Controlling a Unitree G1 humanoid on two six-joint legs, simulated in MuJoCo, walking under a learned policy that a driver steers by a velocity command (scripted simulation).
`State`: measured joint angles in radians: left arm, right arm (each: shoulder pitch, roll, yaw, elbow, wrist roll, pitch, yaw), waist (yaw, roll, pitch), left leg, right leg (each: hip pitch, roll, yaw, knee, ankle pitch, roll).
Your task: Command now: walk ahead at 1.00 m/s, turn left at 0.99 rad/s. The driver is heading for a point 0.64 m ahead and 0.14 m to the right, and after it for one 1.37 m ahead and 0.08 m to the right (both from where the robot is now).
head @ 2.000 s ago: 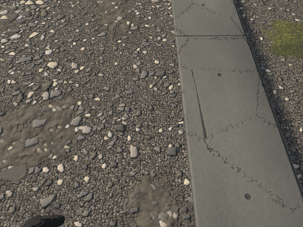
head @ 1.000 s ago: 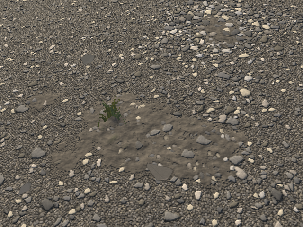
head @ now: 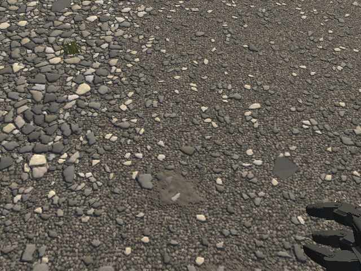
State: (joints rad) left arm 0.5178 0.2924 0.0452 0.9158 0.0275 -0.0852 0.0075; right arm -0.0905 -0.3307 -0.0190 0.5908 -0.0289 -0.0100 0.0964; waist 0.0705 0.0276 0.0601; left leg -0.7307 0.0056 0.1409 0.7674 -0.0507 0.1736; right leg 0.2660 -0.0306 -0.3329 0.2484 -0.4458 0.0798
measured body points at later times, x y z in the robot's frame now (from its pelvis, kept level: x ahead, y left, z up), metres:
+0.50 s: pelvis +0.50 +0.00 +0.00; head +0.52 +0.00 +0.45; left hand +0.67 +0.24 -0.11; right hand +0.46 -0.28 -0.13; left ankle +0.22 +0.03 -0.67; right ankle +0.65 -0.04 -0.71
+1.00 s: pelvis +0.98 -0.02 +0.01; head +1.00 -0.04 +0.46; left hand +1.13 +0.25 -0.10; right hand +1.05 -0.33 -0.07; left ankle +1.09 +0.07 -0.71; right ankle +0.74 -0.04 -0.60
